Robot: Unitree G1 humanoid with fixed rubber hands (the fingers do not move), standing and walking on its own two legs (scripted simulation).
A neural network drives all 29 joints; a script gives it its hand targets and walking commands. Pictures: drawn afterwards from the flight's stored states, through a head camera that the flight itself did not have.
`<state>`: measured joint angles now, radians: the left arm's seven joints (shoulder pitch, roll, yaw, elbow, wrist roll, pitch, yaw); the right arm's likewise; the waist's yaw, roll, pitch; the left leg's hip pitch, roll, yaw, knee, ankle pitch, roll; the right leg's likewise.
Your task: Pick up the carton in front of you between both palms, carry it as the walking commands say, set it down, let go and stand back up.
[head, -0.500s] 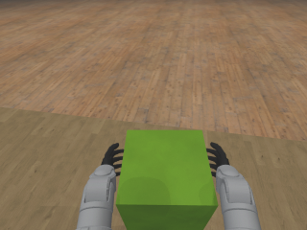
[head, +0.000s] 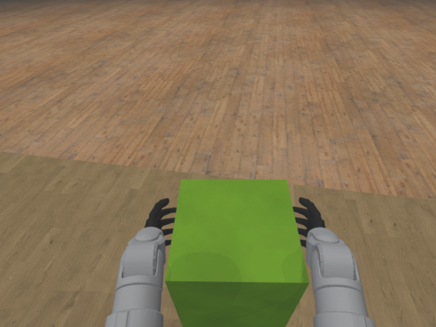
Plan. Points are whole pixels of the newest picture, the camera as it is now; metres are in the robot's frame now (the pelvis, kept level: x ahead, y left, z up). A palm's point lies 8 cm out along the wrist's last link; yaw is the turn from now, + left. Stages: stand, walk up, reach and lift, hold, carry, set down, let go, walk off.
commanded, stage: hold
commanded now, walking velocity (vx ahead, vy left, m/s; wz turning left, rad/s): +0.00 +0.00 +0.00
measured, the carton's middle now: (233, 256) +0.29 +0.00 -0.02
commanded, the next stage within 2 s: carry in 0.88 s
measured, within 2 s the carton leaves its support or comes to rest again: neither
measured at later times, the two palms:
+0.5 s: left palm (154, 236) +0.29 +0.15 +0.05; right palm (314, 236) +0.29 -0.15 +0.05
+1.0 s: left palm (155, 231) +0.30 +0.15 +0.05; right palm (315, 231) +0.30 -0.15 +0.06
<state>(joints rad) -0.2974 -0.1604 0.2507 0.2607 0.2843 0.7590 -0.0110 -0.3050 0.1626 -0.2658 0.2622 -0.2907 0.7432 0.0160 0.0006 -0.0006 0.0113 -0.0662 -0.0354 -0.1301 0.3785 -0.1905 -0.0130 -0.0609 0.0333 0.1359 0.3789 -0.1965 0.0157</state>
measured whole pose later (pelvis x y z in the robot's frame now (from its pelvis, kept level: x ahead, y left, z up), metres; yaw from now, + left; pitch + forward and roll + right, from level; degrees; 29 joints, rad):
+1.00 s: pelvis +0.01 +0.00 +0.00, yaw -1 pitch -1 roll +0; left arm -0.24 -0.15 0.20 0.16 0.24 0.80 0.01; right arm -0.25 0.15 -0.20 0.16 -0.24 0.78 -0.01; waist 0.00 0.00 -0.09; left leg -0.21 -0.01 -0.06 0.47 -0.31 -0.01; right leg -0.22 0.00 0.07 0.50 -0.35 0.01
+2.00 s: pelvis +0.51 -0.04 -0.01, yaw +1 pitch +5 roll +1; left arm -0.16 -0.13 0.11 -0.37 0.10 1.21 0.09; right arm -0.15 0.13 -0.10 -0.39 -0.11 1.20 -0.09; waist 0.03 -0.01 -0.09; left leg -0.57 0.07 0.20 0.55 -0.09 0.02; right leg 0.03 -0.04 -0.21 0.24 -0.35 0.00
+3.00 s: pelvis +0.96 -0.03 -0.02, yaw +0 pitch +6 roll +0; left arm -0.68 -0.03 0.24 0.03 0.07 1.21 0.14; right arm -0.69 0.03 -0.24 0.05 -0.07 1.18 -0.13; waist 0.00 0.00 0.04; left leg -0.32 0.01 0.08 0.63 -0.37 0.03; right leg -0.44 -0.03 -0.19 0.61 -0.25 -0.08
